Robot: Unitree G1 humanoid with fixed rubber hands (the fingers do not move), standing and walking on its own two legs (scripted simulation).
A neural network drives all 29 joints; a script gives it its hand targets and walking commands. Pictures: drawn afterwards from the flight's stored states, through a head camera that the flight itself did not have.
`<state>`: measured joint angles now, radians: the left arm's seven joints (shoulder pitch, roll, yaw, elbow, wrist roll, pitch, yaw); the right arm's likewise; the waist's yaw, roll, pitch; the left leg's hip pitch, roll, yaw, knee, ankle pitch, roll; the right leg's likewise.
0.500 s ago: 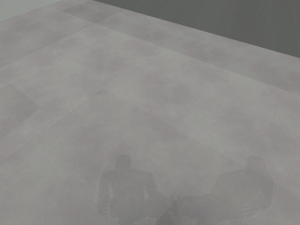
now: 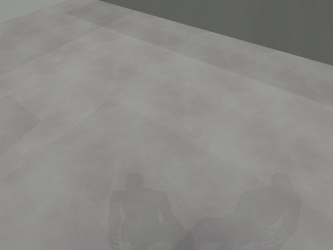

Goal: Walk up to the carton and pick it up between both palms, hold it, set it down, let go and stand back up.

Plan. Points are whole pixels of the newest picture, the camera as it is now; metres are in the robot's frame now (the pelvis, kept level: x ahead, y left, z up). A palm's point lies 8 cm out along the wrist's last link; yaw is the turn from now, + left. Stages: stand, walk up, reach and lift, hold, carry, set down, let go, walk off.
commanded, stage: walk up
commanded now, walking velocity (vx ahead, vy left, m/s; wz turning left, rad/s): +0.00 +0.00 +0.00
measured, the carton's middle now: out of the picture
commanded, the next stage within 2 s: none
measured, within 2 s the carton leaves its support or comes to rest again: neither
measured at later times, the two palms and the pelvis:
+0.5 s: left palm out of the picture +0.03 +0.43 -0.17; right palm (228, 232) +0.19 -0.14 -0.11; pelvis +0.05 +0.13 -0.03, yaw +20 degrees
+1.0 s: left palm out of the picture +0.13 +0.53 -0.11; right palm (150, 162) +0.42 +0.08 -0.15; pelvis +0.24 +0.27 -0.02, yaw +42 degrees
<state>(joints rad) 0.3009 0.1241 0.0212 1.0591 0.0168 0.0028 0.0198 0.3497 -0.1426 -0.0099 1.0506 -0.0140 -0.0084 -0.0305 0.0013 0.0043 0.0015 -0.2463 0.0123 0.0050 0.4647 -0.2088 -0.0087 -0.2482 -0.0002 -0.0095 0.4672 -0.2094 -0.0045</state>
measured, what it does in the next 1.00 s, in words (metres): steps to the left, turning left: left foot, then right foot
